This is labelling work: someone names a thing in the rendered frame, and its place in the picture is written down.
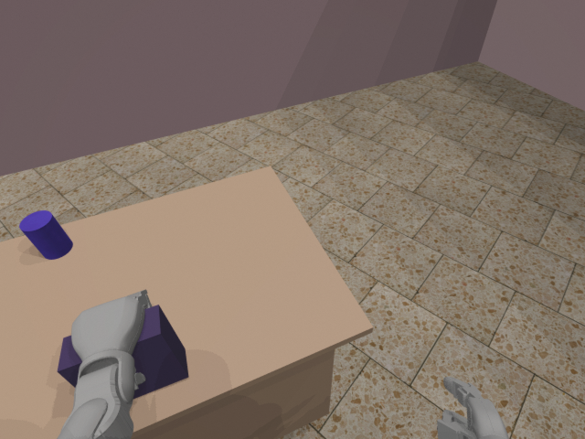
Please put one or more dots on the left robot hand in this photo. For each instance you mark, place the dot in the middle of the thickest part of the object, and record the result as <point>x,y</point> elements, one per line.
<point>115,325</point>

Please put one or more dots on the table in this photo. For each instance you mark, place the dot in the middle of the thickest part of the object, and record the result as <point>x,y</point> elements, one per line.
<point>243,281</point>

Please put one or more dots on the left robot forearm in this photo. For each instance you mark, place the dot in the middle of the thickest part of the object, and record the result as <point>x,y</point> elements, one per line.
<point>103,398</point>

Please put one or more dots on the sponge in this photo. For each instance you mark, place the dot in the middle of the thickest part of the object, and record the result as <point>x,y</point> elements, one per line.
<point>158,354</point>

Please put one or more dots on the right robot hand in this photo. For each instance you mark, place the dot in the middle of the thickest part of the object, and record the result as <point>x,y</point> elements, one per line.
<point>482,417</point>

